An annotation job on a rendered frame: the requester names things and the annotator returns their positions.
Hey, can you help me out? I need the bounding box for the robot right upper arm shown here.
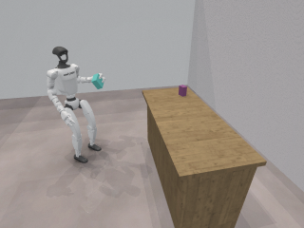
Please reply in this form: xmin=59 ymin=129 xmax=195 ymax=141
xmin=47 ymin=68 xmax=58 ymax=96

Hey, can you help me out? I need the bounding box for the table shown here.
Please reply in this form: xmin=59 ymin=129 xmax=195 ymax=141
xmin=142 ymin=87 xmax=267 ymax=228

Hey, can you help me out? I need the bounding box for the robot left upper arm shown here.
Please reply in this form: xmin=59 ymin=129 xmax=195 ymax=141
xmin=71 ymin=64 xmax=81 ymax=84

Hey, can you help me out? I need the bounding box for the right robot shin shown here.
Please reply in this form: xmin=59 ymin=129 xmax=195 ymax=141
xmin=71 ymin=134 xmax=83 ymax=158

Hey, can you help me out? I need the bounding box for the left robot forearm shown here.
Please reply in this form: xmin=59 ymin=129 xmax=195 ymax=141
xmin=80 ymin=76 xmax=93 ymax=84

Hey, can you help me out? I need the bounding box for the robot right hand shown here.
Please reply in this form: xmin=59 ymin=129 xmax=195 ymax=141
xmin=60 ymin=110 xmax=75 ymax=127

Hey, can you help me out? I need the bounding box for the robot left hand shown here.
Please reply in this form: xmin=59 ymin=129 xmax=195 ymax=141
xmin=99 ymin=73 xmax=106 ymax=83

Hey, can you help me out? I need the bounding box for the sponge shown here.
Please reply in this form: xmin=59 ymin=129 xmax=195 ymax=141
xmin=91 ymin=73 xmax=104 ymax=89

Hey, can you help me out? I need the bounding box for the robot right foot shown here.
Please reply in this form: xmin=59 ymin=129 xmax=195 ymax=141
xmin=73 ymin=154 xmax=88 ymax=163

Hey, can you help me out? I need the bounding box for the right robot forearm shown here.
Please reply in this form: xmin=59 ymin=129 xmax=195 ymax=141
xmin=47 ymin=90 xmax=65 ymax=113

